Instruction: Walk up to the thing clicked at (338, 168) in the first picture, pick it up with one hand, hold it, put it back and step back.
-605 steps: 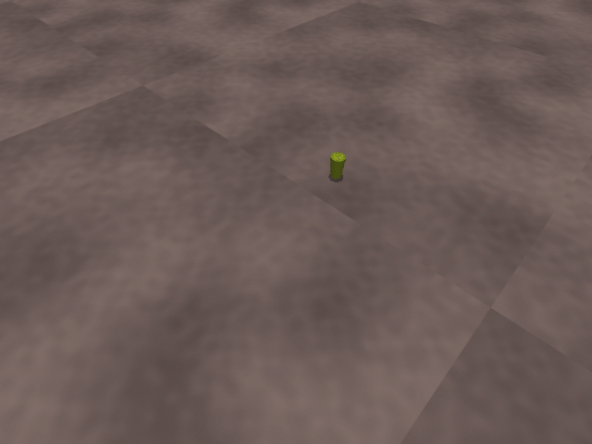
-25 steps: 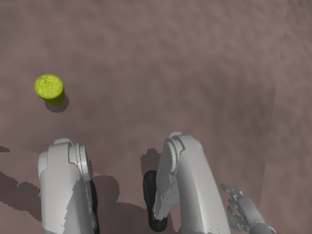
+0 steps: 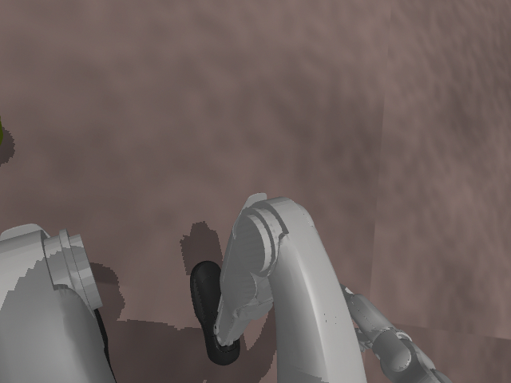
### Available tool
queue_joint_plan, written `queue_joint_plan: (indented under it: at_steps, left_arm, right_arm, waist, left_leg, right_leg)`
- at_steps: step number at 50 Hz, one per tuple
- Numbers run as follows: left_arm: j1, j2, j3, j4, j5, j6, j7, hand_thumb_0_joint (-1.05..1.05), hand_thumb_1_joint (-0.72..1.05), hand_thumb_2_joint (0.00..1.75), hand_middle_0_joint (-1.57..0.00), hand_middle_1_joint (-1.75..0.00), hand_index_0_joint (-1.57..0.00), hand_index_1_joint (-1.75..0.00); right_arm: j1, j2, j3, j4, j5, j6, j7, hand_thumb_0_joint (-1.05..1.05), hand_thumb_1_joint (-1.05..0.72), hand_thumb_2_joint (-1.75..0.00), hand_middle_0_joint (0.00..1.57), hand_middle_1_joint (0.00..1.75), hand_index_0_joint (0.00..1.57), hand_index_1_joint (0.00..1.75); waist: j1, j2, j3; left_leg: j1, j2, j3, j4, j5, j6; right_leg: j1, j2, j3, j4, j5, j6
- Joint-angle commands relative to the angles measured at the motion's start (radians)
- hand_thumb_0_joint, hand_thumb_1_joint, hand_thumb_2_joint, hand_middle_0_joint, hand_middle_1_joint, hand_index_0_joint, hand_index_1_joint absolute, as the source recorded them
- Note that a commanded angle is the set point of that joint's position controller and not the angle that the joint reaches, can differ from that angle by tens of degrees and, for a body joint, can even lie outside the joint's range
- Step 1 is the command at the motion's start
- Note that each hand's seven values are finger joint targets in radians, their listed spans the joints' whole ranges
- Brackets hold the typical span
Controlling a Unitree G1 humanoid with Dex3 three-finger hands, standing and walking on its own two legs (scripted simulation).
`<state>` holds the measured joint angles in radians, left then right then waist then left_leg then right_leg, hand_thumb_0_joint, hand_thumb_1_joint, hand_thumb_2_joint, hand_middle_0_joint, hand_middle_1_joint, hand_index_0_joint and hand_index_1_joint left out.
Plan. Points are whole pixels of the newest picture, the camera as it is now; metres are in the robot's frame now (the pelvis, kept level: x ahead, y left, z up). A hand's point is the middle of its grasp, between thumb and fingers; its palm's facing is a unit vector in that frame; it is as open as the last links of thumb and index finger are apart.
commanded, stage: close in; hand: left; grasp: from the side
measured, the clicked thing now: out of the picture +0.47 +0.29 -0.25
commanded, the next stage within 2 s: rest palm in 0.52 s
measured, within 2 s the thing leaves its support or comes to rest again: leaves its support in 1.88 s
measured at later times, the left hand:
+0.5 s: hand out of the picture +0.43 +0.32 -0.18, palm faces +0.26 -0.96 -0.02, open 17.5 cm
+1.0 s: hand out of the picture +0.43 +0.31 -0.19, palm faces +0.29 -0.96 -0.02, open 14.7 cm
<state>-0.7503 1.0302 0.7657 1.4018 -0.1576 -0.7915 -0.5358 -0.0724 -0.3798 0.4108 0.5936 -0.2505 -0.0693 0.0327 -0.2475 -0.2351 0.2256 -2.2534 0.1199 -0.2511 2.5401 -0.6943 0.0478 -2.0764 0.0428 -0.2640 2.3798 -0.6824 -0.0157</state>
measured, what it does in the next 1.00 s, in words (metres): stands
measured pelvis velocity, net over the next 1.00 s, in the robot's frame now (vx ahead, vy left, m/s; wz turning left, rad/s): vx -0.01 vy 0.01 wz -0.07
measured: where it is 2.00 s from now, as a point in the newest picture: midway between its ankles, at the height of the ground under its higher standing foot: (160, 349)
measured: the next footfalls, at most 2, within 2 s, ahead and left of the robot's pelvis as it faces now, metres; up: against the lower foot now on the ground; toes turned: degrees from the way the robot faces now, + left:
none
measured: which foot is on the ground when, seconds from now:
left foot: down 0.00-1.00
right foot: down 0.00-1.00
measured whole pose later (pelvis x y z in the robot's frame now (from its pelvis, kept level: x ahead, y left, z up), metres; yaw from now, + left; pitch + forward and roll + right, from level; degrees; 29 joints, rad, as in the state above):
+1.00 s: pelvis -0.01 +0.01 -0.02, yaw -4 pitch +11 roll -19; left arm -0.70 0.96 0.48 1.51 -0.15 -1.08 -0.16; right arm -0.20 -0.37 0.58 0.55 -0.37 0.01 0.09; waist -0.24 -0.30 0.32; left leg -2.22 0.10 -0.40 2.65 -0.71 0.04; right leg -2.00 0.08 -0.36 2.40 -0.65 0.01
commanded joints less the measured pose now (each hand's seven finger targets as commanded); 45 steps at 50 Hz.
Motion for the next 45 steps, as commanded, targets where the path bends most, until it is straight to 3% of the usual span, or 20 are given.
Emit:
queue_joint_plan:
  at_steps: [1,6,8,9,11,13,15,17,18,21,23,25,29,33,36,37,41,45]
  left_arm:
    - [-0.159,0.259,-0.041,-0.077,-0.036,-0.118,0.029,0.0,-0.6,0.08,-0.07,-0.08,-0.04,-0.1]
    - [-0.15,0.22,-0.079,-0.038,-0.051,-0.181,0.08,0.0,-0.61,0.02,-0.07,-0.06,-0.06,-0.07]
    - [-0.155,0.234,-0.055,-0.051,-0.063,-0.21,0.119,0.0,-0.61,0.03,-0.06,-0.05,-0.05,-0.06]
    - [-0.143,0.266,-0.018,-0.061,-0.073,-0.227,0.144,0.0,-0.61,0.02,-0.06,-0.05,-0.06,-0.06]
    - [-0.15,0.277,-0.005,-0.068,-0.07,-0.258,0.188,0.0,-0.61,0.03,-0.06,-0.06,-0.06,-0.06]
    - [-0.172,0.203,-0.043,-0.078,-0.075,-0.278,0.221,0.0,-0.59,0.04,-0.06,-0.06,-0.05,-0.06]
    - [-0.189,0.128,-0.134,-0.07,-0.047,-0.285,0.229,0.0,-0.54,0.05,-0.05,-0.05,-0.05,-0.06]
    - [-0.169,0.141,-0.18,-0.071,-0.007,-0.284,0.242,0.0,-0.52,0.05,-0.05,-0.05,-0.04,-0.05]
    - [-0.169,0.166,-0.182,-0.088,0.008,-0.287,0.25,0.0,-0.54,0.05,-0.05,-0.05,-0.04,-0.05]
    - [-0.173,0.091,-0.223,-0.067,-0.001,-0.287,0.27,0.0,-0.51,0.04,-0.04,-0.03,-0.04,-0.03]
    - [-0.172,0.049,-0.225,-0.052,-0.03,-0.289,0.284,0.0,-0.51,0.04,-0.04,-0.04,-0.04,-0.03]
    - [-0.17,0.046,-0.223,-0.038,-0.039,-0.293,0.302,0.0,-0.52,0.05,-0.04,-0.04,-0.04,-0.03]
    - [-0.181,0.044,-0.271,-0.026,-0.006,-0.31,0.324,0.0,-0.5,0.08,-0.05,-0.06,-0.05,-0.05]
    - [-0.179,0.08,-0.259,-0.037,0.006,-0.33,0.35,0.0,-0.39,0.11,-0.06,-0.02,-0.05,-0.03]
    - [-0.172,0.091,-0.236,-0.033,-0.006,-0.346,0.37,0.0,-0.35,0.13,-0.05,-0.02,-0.04,-0.03]
    - [-0.172,0.091,-0.23,-0.036,-0.01,-0.352,0.375,0.0,-0.27,0.16,-0.13,-0.09,-0.12,-0.1]
    - [-0.18,0.076,-0.265,-0.038,0.006,-0.356,0.375,0.0,-0.16,0.28,-0.26,-0.22,-0.25,-0.23]
    - [-0.183,0.069,-0.286,-0.04,0.013,-0.356,0.369,0.0,-0.08,0.31,-0.27,-0.24,-0.26,-0.24]
  right_arm:
    - [0.073,-0.333,-0.07,-0.022,-0.028,0.013,-0.011,0.0,-0.94,-0.91,0.2,0.3,0.2,0.3]
    - [0.021,-0.343,-0.031,-0.037,-0.052,0.025,-0.004,0.0,-0.94,-0.91,0.2,0.3,0.2,0.3]
    - [0.009,-0.348,-0.013,-0.046,-0.056,0.03,0.0,0.0,-0.94,-0.91,0.2,0.3,0.2,0.3]
    - [0.004,-0.356,-0.008,-0.053,-0.064,0.034,0.002,0.0,-0.95,-0.91,0.2,0.3,0.2,0.3]
    - [-0.016,-0.358,0.006,-0.059,-0.072,0.043,0.007,0.0,-0.95,-0.91,0.2,0.3,0.2,0.3]
    - [-0.035,-0.351,0.013,-0.054,-0.082,0.046,0.012,0.0,-0.95,-0.91,0.2,0.3,0.2,0.3]
    - [-0.05,-0.346,0.01,-0.042,-0.089,0.046,0.013,0.0,-0.94,-0.91,0.2,0.3,0.2,0.3]
    - [-0.052,-0.347,0.005,-0.037,-0.099,0.053,0.012,0.0,-0.93,-0.91,0.2,0.3,0.2,0.3]
    - [-0.052,-0.352,0.001,-0.038,-0.1,0.056,0.011,0.0,-0.93,-0.91,0.2,0.3,0.2,0.3]
    - [-0.058,-0.36,-0.001,-0.046,-0.103,0.064,0.019,0.0,-0.93,-0.91,0.2,0.3,0.2,0.3]
    - [-0.054,-0.37,0.001,-0.05,-0.101,0.065,0.025,0.0,-0.93,-0.91,0.2,0.3,0.2,0.3]
    - [-0.054,-0.369,0.007,-0.058,-0.1,0.068,0.029,0.0,-0.92,-0.91,0.2,0.3,0.2,0.3]
    - [-0.079,-0.356,0.017,-0.055,-0.105,0.072,0.033,0.0,-0.91,-0.9,0.2,0.3,0.2,0.3]
    - [-0.085,-0.348,0.03,-0.059,-0.112,0.076,0.037,0.0,-0.9,-0.9,0.2,0.3,0.2,0.3]
    - [-0.085,-0.355,0.04,-0.061,-0.117,0.079,0.04,0.0,-0.89,-0.9,0.2,0.3,0.2,0.3]
    - [-0.087,-0.356,0.04,-0.061,-0.118,0.081,0.04,0.0,-0.9,-0.9,0.2,0.3,0.2,0.3]
    - [-0.103,-0.356,0.041,-0.056,-0.119,0.083,0.037,0.0,-0.89,-0.9,0.2,0.3,0.2,0.3]
    - [-0.098,-0.359,0.044,-0.049,-0.12,0.084,0.033,0.0,-0.89,-0.9,0.2,0.3,0.2,0.3]
  waist:
    - [-0.047,0.583,-0.631]
    - [-0.067,0.527,-0.583]
    - [-0.065,0.523,-0.579]
    - [-0.053,0.517,-0.6]
    - [-0.053,0.534,-0.588]
    - [-0.067,0.563,-0.544]
    - [-0.098,0.58,-0.474]
    - [-0.108,0.571,-0.45]
    - [-0.109,0.562,-0.458]
    - [-0.128,0.546,-0.452]
    - [-0.14,0.516,-0.458]
    - [-0.136,0.488,-0.463]
    - [-0.133,0.52,-0.409]
    - [-0.119,0.527,-0.408]
    - [-0.122,0.533,-0.429]
    - [-0.12,0.531,-0.435]
    - [-0.137,0.546,-0.41]
    - [-0.15,0.545,-0.424]
  left_leg:
    - [0.57,0.021,0.006,-0.25,0.252,-0.058]
    - [0.502,0.023,-0.011,-0.209,0.209,-0.053]
    - [0.489,0.022,-0.017,-0.202,0.205,-0.055]
    - [0.494,0.026,-0.022,-0.192,0.218,-0.053]
    - [0.49,0.027,-0.029,-0.19,0.211,-0.055]
    - [0.479,0.026,-0.03,-0.193,0.192,-0.059]
    - [0.465,0.027,-0.033,-0.203,0.144,-0.062]
    - [0.431,0.027,-0.031,-0.201,0.111,-0.061]
    - [0.428,0.026,-0.032,-0.199,0.113,-0.06]
    - [0.448,0.027,-0.06,-0.215,0.102,-0.066]
    - [0.468,0.027,-0.091,-0.221,0.097,-0.068]
    - [0.463,0.023,-0.098,-0.219,0.107,-0.066]
    - [0.441,0.02,-0.093,-0.224,0.099,-0.07]
    - [0.416,0.016,-0.075,-0.208,0.095,-0.065]
    - [0.436,0.018,-0.08,-0.201,0.114,-0.064]
    - [0.449,0.02,-0.084,-0.204,0.119,-0.065]
    - [0.449,0.023,-0.091,-0.217,0.092,-0.067]
    - [0.472,0.028,-0.103,-0.222,0.117,-0.07]
  right_leg:
    - [0.227,0.059,-0.024,-0.186,0.217,-0.012]
    - [0.258,0.069,-0.045,-0.179,0.216,-0.004]
    - [0.291,0.073,-0.054,-0.175,0.224,0.0]
    - [0.306,0.076,-0.057,-0.17,0.234,0.004]
    - [0.313,0.08,-0.061,-0.165,0.227,0.004]
    - [0.297,0.081,-0.061,-0.163,0.223,0.002]
    - [0.248,0.079,-0.067,-0.167,0.197,0.002]
    - [0.239,0.079,-0.069,-0.166,0.189,0.004]
    - [0.244,0.079,-0.073,-0.164,0.198,0.006]
    - [0.22,0.078,-0.093,-0.154,0.193,0.008]
    - [0.212,0.079,-0.109,-0.146,0.195,0.013]
    - [0.225,0.081,-0.115,-0.148,0.202,0.015]
    - [0.213,0.083,-0.11,-0.143,0.198,0.009]
    - [0.243,0.089,-0.098,-0.154,0.201,0.008]
    - [0.268,0.093,-0.1,-0.159,0.214,0.009]
    - [0.266,0.094,-0.101,-0.159,0.216,0.009]
    - [0.243,0.094,-0.107,-0.159,0.204,0.008]
    - [0.246,0.094,-0.113,-0.155,0.224,0.01]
